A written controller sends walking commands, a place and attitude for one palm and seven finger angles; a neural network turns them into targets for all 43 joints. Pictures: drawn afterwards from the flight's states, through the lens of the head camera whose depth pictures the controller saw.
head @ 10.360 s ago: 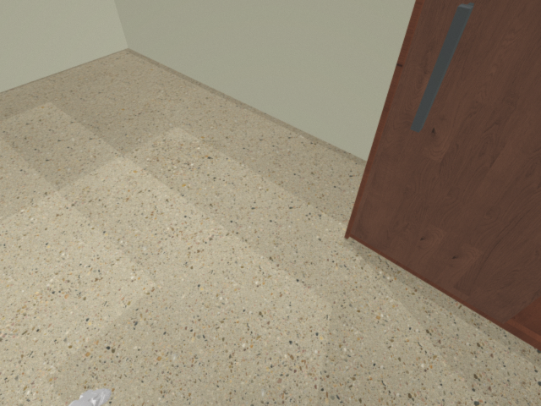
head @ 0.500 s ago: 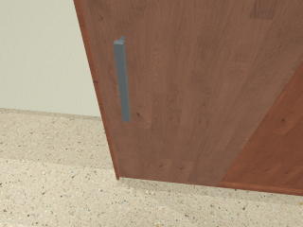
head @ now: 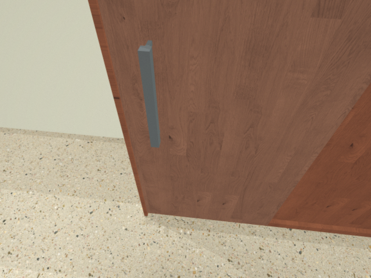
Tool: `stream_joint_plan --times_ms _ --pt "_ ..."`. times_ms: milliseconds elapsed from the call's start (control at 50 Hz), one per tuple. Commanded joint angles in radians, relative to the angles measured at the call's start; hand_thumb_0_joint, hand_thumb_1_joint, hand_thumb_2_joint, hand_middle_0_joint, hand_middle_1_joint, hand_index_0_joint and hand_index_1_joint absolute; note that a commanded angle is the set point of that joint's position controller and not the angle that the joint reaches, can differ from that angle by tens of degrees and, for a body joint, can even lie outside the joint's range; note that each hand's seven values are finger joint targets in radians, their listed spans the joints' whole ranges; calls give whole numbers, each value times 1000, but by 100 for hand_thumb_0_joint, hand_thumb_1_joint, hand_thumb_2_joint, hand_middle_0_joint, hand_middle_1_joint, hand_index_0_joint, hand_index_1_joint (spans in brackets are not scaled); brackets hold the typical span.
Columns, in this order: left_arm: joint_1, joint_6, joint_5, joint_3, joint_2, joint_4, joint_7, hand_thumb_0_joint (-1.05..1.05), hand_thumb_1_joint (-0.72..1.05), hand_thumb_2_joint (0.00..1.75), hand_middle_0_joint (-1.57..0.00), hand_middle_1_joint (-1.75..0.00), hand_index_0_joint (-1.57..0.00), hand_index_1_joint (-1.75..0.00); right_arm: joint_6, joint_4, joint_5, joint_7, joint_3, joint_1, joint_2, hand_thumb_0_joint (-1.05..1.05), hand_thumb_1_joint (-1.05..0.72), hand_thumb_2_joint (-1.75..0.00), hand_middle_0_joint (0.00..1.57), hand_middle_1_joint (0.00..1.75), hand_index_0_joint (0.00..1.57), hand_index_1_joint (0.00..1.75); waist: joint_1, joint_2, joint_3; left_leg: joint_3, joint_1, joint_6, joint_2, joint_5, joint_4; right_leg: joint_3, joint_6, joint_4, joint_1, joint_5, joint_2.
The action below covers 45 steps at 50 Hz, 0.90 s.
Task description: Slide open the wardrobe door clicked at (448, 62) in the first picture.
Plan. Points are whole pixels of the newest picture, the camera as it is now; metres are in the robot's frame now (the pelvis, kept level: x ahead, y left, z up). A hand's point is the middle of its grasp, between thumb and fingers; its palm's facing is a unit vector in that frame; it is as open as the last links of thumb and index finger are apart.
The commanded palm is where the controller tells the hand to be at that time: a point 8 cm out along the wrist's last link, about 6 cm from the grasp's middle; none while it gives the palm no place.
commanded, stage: look again from close up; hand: left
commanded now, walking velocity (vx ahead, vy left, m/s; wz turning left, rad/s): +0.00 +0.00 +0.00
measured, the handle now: (152, 100) +0.55 +0.13 +0.09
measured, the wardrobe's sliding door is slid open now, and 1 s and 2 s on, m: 0.00 0.00 0.00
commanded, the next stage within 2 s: raise the hand with hooked fingers in 1.44 s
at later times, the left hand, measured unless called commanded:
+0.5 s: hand out of the picture +0.00 +0.14 -0.17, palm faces +0.04 -0.99 -0.15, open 7.4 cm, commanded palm none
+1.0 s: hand out of the picture +0.00 +0.14 -0.17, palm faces +0.04 -0.99 -0.15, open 7.4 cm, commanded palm none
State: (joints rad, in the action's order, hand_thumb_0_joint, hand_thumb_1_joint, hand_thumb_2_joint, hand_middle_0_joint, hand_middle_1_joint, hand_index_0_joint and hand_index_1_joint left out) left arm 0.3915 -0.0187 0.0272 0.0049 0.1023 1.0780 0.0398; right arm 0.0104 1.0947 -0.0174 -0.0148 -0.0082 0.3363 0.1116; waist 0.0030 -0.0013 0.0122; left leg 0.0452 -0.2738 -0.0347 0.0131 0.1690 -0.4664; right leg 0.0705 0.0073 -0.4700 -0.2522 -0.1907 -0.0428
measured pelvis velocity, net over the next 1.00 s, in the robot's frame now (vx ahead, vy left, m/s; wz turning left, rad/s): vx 0.02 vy -0.01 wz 0.00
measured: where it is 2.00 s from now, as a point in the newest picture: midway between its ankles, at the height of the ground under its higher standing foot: outside the picture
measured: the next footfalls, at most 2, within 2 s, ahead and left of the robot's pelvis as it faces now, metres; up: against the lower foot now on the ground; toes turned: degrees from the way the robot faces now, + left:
none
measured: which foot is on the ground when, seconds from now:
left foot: down 0.00-1.00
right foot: down 0.00-1.00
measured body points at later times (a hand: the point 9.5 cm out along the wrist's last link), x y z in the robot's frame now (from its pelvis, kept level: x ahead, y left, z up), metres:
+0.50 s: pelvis +0.01 -0.01 +0.00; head +0.02 +0.00 +0.45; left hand +0.00 +0.20 -0.16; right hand +0.00 -0.21 -0.16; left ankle +0.05 +0.10 -0.74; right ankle +0.04 -0.13 -0.74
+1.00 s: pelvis +0.02 -0.01 +0.00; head +0.03 +0.00 +0.45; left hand +0.00 +0.19 -0.16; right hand +0.01 -0.22 -0.16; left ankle +0.05 +0.10 -0.74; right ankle +0.04 -0.13 -0.74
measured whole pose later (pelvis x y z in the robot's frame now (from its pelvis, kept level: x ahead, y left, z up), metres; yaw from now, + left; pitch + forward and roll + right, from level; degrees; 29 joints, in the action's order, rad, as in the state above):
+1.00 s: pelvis +0.02 -0.01 +0.00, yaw +0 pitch -2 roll +0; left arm 0.35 -0.02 0.02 0.00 0.11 1.09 0.04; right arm 0.02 1.13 -0.02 -0.02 0.00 0.32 0.10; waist 0.01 0.02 0.03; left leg 0.04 -0.22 -0.01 0.00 0.19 -0.44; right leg 0.07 -0.01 -0.44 -0.20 -0.21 -0.03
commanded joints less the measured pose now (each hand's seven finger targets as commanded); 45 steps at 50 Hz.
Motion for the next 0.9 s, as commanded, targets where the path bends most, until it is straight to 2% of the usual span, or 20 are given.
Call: stream_joint_plan --times_ms 0,60,140,200,280,320,440,500,580,720,800,880 --pt "80 -14 -5 17 78 -19 0 0 90 90 -20 -30 -20 -30 11 -27 2 -8 -15 70 85 0 -90 -90 20 30 20 30 -3 7 94 -134 -69 5 -93 198 154 -109 -45 123 -26 -164 -65" --pt "77 -14 -5 17 80 -22 1 0 90 90 -20 -30 -20 -30 12 -23 3 -8 -13 69 81 0 -90 -90 20 30 20 30 -1 -5 96 -129 -69 6 -93 185 153 -104 -45 121 -18 -142 -66" --pt "71 -15 -5 17 82 -22 1 0 90 90 -20 -30 -20 -30 13 -22 3 -8 -11 72 77 0 -90 -90 20 30 20 30 -3 15 82 -121 -55 7 -89 147 139 -108 -47 126 -7 -133 -70" --pt "62 -14 -7 17 85 -24 0 0 90 90 -20 -30 -20 -30 10 -20 2 -8 -11 70 78 0 -90 -90 20 30 20 30 -3 5 99 -121 -58 9 -89 172 142 -111 -47 134 -26 -166 -67" --pt "59 -15 -7 18 84 -23 0 0 90 90 -20 -30 -20 -30 14 -18 2 -9 -11 66 78 0 -90 -90 20 30 20 30 0 -9 81 -120 -54 8 -94 150 144 -103 -46 121 1 -118 -66" --pt "57 -16 -7 16 86 -24 1 0 90 90 -20 -30 -20 -30 16 -15 4 -10 -10 69 74 0 -90 -90 20 30 20 30 0 11 63 -118 -41 8 -96 108 139 -101 -47 117 24 -78 -67" --pt "51 -17 -8 15 86 -20 2 0 90 90 -20 -30 -20 -30 17 -9 5 -11 -8 64 74 0 -90 -90 20 30 20 30 0 0 72 -109 -25 11 -96 86 137 -101 -47 121 24 -61 -69" --pt "50 -15 -8 14 86 -15 1 0 90 90 -20 -30 -20 -30 14 -8 4 -11 -8 60 77 0 -90 -90 20 30 20 30 -1 -6 88 -113 -25 12 -96 121 146 -102 -46 129 6 -98 -66" --pt "50 -15 -8 14 87 -14 1 0 90 90 -20 -30 -20 -30 15 -6 4 -11 -7 60 76 0 -90 -90 20 30 20 30 2 3 87 -112 -25 11 -97 116 149 -98 -44 129 17 -83 -67" --pt "51 -17 -8 13 88 -9 1 0 90 90 -20 -30 -20 -30 18 0 5 -13 -5 58 72 0 -90 -90 20 30 20 30 2 8 69 -99 6 12 -99 51 135 -100 -45 130 30 -39 -70" --pt "47 -16 -9 13 92 -8 0 0 90 90 -20 -30 -20 -30 15 1 5 -12 -5 54 76 0 -90 -90 20 30 20 30 1 8 91 -101 -10 15 -95 94 144 -102 -44 140 18 -81 -70" --pt "49 -18 -10 12 94 -6 0 0 90 90 -20 -30 -20 -30 17 3 5 -13 -3 56 76 0 -90 -90 20 30 20 30 2 16 72 -95 7 16 -94 54 132 -103 -43 140 28 -60 -73"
